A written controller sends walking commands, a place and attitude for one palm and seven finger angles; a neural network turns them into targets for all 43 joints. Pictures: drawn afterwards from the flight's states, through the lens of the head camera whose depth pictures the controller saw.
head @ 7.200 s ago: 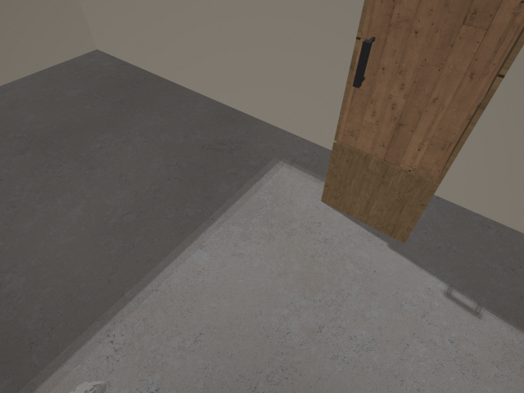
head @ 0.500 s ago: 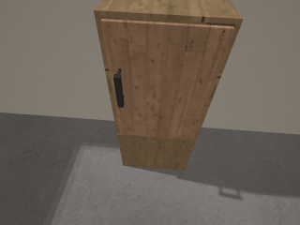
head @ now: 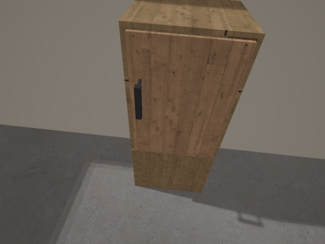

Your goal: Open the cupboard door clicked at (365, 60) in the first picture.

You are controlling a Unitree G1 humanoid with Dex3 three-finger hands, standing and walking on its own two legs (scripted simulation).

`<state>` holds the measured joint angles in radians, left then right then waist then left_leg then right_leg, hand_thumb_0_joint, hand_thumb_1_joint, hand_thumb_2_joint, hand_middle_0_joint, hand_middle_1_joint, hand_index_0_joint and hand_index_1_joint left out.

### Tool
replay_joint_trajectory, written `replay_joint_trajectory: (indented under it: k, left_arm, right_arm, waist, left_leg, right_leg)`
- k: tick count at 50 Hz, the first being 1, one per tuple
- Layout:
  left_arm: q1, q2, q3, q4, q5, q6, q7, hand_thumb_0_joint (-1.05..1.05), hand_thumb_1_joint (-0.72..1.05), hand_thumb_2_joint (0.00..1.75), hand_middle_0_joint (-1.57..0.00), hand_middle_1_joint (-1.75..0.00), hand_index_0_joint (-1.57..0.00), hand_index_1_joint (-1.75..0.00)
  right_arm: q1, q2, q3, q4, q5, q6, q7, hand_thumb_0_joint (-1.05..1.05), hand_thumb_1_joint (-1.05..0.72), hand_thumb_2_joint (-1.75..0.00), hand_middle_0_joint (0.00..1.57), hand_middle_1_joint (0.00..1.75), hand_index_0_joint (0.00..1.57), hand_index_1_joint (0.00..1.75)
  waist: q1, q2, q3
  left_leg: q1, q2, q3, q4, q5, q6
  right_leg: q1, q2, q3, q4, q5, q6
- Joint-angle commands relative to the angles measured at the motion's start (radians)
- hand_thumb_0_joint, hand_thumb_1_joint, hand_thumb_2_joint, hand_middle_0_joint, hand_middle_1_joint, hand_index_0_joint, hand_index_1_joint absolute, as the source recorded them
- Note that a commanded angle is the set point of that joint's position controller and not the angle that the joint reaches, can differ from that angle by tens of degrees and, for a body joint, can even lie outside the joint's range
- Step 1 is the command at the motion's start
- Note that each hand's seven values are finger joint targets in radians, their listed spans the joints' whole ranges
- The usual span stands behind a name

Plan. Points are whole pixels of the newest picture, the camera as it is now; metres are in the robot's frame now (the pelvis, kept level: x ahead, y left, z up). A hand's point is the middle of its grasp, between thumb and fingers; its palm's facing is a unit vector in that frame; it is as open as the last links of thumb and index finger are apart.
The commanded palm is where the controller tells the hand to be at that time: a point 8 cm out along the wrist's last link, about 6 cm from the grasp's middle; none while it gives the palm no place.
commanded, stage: come to a stop and stand still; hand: left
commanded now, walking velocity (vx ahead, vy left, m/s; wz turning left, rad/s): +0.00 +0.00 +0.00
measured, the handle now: (139, 99) +0.61 +0.13 +0.01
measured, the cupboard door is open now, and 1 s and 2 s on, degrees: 0 0 0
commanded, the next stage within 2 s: look again from close up in 1.60 s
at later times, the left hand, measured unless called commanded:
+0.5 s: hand out of the picture -0.09 +0.20 -0.17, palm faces +0.04 -0.98 -0.20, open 7.4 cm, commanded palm none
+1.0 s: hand out of the picture -0.13 +0.18 -0.20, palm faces +0.07 -0.99 -0.10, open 7.4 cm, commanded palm none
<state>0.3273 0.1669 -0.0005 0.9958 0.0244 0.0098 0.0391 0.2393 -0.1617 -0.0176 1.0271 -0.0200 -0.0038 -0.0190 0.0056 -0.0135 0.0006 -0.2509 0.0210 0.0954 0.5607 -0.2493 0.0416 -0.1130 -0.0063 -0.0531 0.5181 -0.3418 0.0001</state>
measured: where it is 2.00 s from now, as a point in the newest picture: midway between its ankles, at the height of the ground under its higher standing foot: outside the picture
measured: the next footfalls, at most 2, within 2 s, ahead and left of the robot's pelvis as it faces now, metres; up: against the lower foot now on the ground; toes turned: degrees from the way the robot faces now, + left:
right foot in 1.22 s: -0.14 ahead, -0.03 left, +0.00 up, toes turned -7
left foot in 1.44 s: -0.07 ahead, +0.17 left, +0.00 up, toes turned +4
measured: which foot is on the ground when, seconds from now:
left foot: down 0.00-1.00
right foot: down 0.00-0.98, up 1.00-1.00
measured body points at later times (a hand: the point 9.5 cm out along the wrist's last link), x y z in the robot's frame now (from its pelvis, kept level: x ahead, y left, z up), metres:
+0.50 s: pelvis -0.05 +0.02 +0.01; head -0.07 +0.03 +0.46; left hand -0.09 +0.25 -0.16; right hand -0.05 -0.22 -0.15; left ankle +0.04 +0.09 -0.73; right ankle -0.03 -0.12 -0.73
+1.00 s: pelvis -0.09 +0.04 -0.01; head -0.12 +0.07 +0.43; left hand -0.13 +0.23 -0.19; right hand -0.13 -0.18 -0.16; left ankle +0.04 +0.09 -0.73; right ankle -0.04 -0.12 -0.73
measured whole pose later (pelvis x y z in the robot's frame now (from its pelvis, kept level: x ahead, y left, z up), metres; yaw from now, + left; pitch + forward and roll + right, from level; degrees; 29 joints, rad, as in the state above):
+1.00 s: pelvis -0.09 +0.04 -0.01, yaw +1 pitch -5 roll -4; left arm 0.39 0.09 0.04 1.10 0.03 0.06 0.04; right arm 0.41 -0.10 -0.05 1.07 -0.03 0.02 -0.02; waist -0.03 0.00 0.01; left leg -0.43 0.00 0.07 0.66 -0.24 0.06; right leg -0.29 -0.01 -0.05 0.64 -0.31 0.01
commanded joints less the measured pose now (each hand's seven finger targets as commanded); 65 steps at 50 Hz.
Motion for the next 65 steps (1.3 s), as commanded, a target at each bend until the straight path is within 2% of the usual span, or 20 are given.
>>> replay_joint_trajectory:
  k: [1,13,28,39,44,47,48,49,50,51,53,55,57,58,59,60,61,62,63,65]
  left_arm:
    - [0.043,0.131,0.028,-0.032,-0.002,-0.021,0.006,0.00,0.90,0.90,-0.20,-0.30,-0.20,-0.30]
    - [0.094,0.122,0.026,0.006,0.003,-0.012,0.001,0.00,0.90,0.90,-0.20,-0.30,-0.20,-0.30]
    - [0.225,0.049,0.020,0.073,0.008,-0.007,0.008,0.00,0.90,0.90,-0.20,-0.30,-0.20,-0.30]
    - [0.233,0.021,0.034,0.076,0.006,-0.004,0.009,0.00,0.90,0.90,-0.20,-0.30,-0.20,-0.30]
    - [0.046,0.057,0.054,0.031,0.003,0.007,0.016,0.00,0.90,0.90,-0.20,-0.30,-0.20,-0.30]
    - [-0.027,0.064,0.065,0.006,0.003,0.010,0.015,0.00,0.90,0.90,-0.20,-0.30,-0.20,-0.30]
    - [-0.008,0.051,0.066,0.005,0.002,0.017,0.012,0.00,0.90,0.90,-0.20,-0.30,-0.20,-0.30]
    - [0.052,0.014,0.064,0.012,-0.003,0.027,0.010,0.00,0.90,0.90,-0.20,-0.30,-0.20,-0.30]
    - [0.149,-0.013,0.069,0.042,0.004,0.038,0.010,0.00,0.90,0.90,-0.20,-0.30,-0.20,-0.30]
    - [0.260,-0.012,0.073,0.070,0.009,0.050,0.007,0.00,0.90,0.90,-0.20,-0.30,-0.20,-0.30]
    - [0.368,-0.019,0.079,0.100,0.007,0.058,0.003,0.00,0.90,0.90,-0.20,-0.30,-0.20,-0.30]
    - [0.392,-0.023,0.069,0.100,0.001,0.059,0.003,0.00,0.90,0.90,-0.20,-0.30,-0.20,-0.30]
    - [0.420,-0.017,0.066,0.102,-0.009,0.066,0.007,0.00,0.90,0.90,-0.20,-0.30,-0.20,-0.30]
    - [0.474,-0.006,0.070,0.119,-0.010,0.066,0.011,0.00,0.90,0.90,-0.20,-0.30,-0.20,-0.30]
    - [0.428,0.019,0.069,0.103,-0.004,0.062,0.022,0.00,0.90,0.90,-0.20,-0.30,-0.20,-0.30]
    - [0.256,0.071,0.068,0.052,0.008,0.050,0.034,0.00,0.90,0.90,-0.20,-0.30,-0.20,-0.30]
    - [0.009,0.131,0.064,-0.046,0.006,0.052,0.035,0.00,0.90,0.90,-0.20,-0.30,-0.20,-0.30]
    - [-0.164,0.144,0.072,-0.090,0.001,0.017,0.031,0.00,0.90,0.90,-0.20,-0.30,-0.20,-0.30]
    - [-0.203,0.143,0.068,-0.105,0.004,-0.023,0.025,0.00,0.90,0.90,-0.20,-0.30,-0.20,-0.30]
    - [-0.073,0.075,0.053,-0.042,0.008,-0.030,0.016,0.00,0.90,0.90,-0.20,-0.30,-0.20,-0.30]
  right_arm:
    - [0.016,-0.145,-0.030,-0.044,0.005,-0.014,-0.004,0.00,-0.90,-0.90,0.20,0.30,0.20,0.30]
    - [0.051,-0.172,-0.035,-0.014,0.004,-0.004,0.005,0.00,-0.90,-0.90,0.20,0.30,0.20,0.30]
    - [0.106,-0.109,-0.033,0.027,0.006,0.016,0.004,0.00,-0.90,-0.90,0.20,0.30,0.20,0.30]
    - [0.162,-0.036,-0.036,0.040,0.004,0.031,0.000,0.00,-0.90,-0.90,0.20,0.30,0.20,0.30]
    - [0.279,0.016,-0.045,0.062,0.001,0.043,-0.003,0.00,-0.90,-0.90,0.20,0.30,0.20,0.30]
    - [0.330,0.009,-0.047,0.057,0.003,0.030,-0.005,0.00,-0.90,-0.90,0.20,0.30,0.20,0.30]
    - [0.327,-0.008,-0.049,0.046,-0.002,0.026,-0.008,0.00,-0.90,-0.90,0.20,0.30,0.20,0.30]
    - [0.292,-0.051,-0.052,0.027,-0.011,0.018,-0.013,0.00,-0.90,-0.90,0.20,0.30,0.20,0.30]
    - [0.191,-0.097,-0.056,0.007,-0.012,0.015,-0.018,0.00,-0.90,-0.90,0.20,0.30,0.20,0.30]
    - [0.077,-0.101,-0.053,-0.023,-0.010,0.020,-0.017,0.00,-0.90,-0.90,0.20,0.30,0.20,0.30]
    - [-0.030,-0.110,-0.045,-0.050,-0.013,0.020,-0.013,0.00,-0.90,-0.90,0.20,0.30,0.20,0.30]
    - [0.005,-0.103,-0.050,-0.026,-0.019,0.025,-0.019,0.00,-0.90,-0.90,0.20,0.30,0.20,0.30]
    - [0.109,-0.086,-0.058,0.014,-0.020,0.046,-0.024,0.00,-0.90,-0.90,0.20,0.30,0.20,0.30]
    - [0.123,-0.088,-0.062,0.029,-0.014,0.058,-0.025,0.00,-0.90,-0.90,0.20,0.30,0.20,0.30]
    - [0.166,-0.042,-0.058,0.046,0.009,0.073,-0.026,0.00,-0.90,-0.90,0.20,0.30,0.20,0.30]
    - [0.215,0.028,-0.062,0.060,0.013,0.077,-0.033,0.00,-0.90,-0.90,0.20,0.30,0.20,0.30]
    - [0.226,-0.052,-0.084,0.025,-0.003,0.089,-0.020,0.00,-0.90,-0.90,0.20,0.30,0.20,0.30]
    - [0.215,-0.059,-0.085,0.016,0.003,0.081,0.002,0.00,-0.90,-0.90,0.20,0.30,0.20,0.30]
    - [0.214,-0.111,-0.086,0.011,0.002,0.068,0.011,0.00,-0.90,-0.90,0.20,0.30,0.20,0.30]
    - [0.174,-0.030,-0.058,0.000,0.004,0.044,0.013,0.00,-0.90,-0.90,0.20,0.30,0.20,0.30]
  waist:
    - [-0.007,0.025,0.097]
    - [0.002,0.043,0.093]
    - [0.002,0.046,0.123]
    - [-0.020,-0.045,0.122]
    - [-0.092,-0.126,0.109]
    - [-0.101,-0.002,0.137]
    - [-0.088,0.105,0.169]
    - [-0.058,0.303,0.188]
    - [0.010,0.394,0.161]
    - [0.071,0.317,0.096]
    - [0.116,0.178,0.057]
    - [0.088,0.158,0.061]
    - [0.049,0.162,0.109]
    - [0.068,0.117,0.135]
    - [0.049,-0.093,0.157]
    - [-0.023,-0.300,0.180]
    - [-0.103,-0.157,0.156]
    - [-0.150,-0.154,0.149]
    - [-0.148,-0.095,0.187]
    - [-0.089,-0.054,0.191]
  left_leg:
    - [-0.009,0.086,-0.135,-0.190,-0.029,0.011]
    - [-0.067,0.112,-0.205,-0.334,-0.255,0.004]
    - [-0.087,0.091,-0.193,-0.351,-0.285,-0.011]
    - [-0.020,0.028,-0.126,-0.184,-0.202,-0.030]
    - [0.145,-0.016,-0.044,0.170,-0.096,-0.046]
    - [0.111,0.025,-0.123,0.067,-0.186,-0.035]
    - [0.003,0.072,-0.231,-0.102,-0.354,-0.023]
    - [-0.220,0.190,-0.438,-0.413,-0.609,-0.009]
    - [-0.437,0.269,-0.567,-0.571,-0.739,0.012]
    - [-0.513,0.264,-0.513,-0.614,-0.671,0.004]
    - [-0.493,0.189,-0.322,-0.590,-0.470,-0.032]
    - [-0.313,0.148,-0.248,-0.570,-0.373,-0.057]
    - [-0.191,0.109,-0.227,-0.606,-0.295,-0.144]
    - [-0.175,0.061,-0.165,-0.539,-0.251,-0.195]
    - [-0.206,-0.037,-0.039,-0.243,-0.201,-0.209]
    - [-0.125,-0.095,-0.021,0.252,-0.207,-0.138]
    - [-0.109,-0.072,-0.155,0.585,-0.146,-0.100]
    - [-0.070,0.004,-0.206,0.678,-0.094,-0.081]
    - [-0.128,0.008,-0.168,0.617,-0.047,-0.060]
    - [-0.158,0.024,-0.089,0.375,-0.073,-0.056]
  right_leg:
    - [-0.127,-0.088,0.090,-0.152,0.075,-0.030]
    - [-0.111,-0.073,0.060,-0.154,-0.002,-0.019]
    - [-0.166,-0.062,0.061,-0.161,-0.066,-0.017]
    - [-0.333,-0.095,0.124,-0.233,-0.237,-0.036]
    - [-0.588,-0.176,0.176,-0.311,-0.363,-0.083]
    - [-0.617,-0.134,0.141,-0.175,-0.322,-0.071]
    - [-0.578,-0.070,0.097,-0.059,-0.298,-0.050]
    - [-0.403,0.047,-0.006,0.181,-0.183,-0.011]
    - [-0.195,0.064,0.000,0.446,-0.105,-0.007]
    - [-0.092,0.059,0.004,0.625,-0.109,-0.021]
    - [-0.021,0.071,-0.045,0.664,-0.098,-0.016]
    - [-0.020,0.071,-0.096,0.375,-0.178,-0.023]
    - [0.052,0.092,-0.134,-0.019,-0.246,-0.051]
    - [0.114,0.085,-0.125,-0.247,-0.157,-0.065]
    - [0.112,-0.039,0.020,-0.374,-0.098,-0.113]
    - [-0.198,-0.285,0.270,-0.456,-0.253,-0.185]
    - [-0.426,-0.360,0.254,-0.433,-0.160,-0.238]
    - [-0.570,-0.364,0.305,-0.475,-0.287,-0.237]
    - [-0.510,-0.279,0.216,-0.434,-0.228,-0.180]
    - [-0.294,-0.212,0.119,-0.364,-0.074,-0.152]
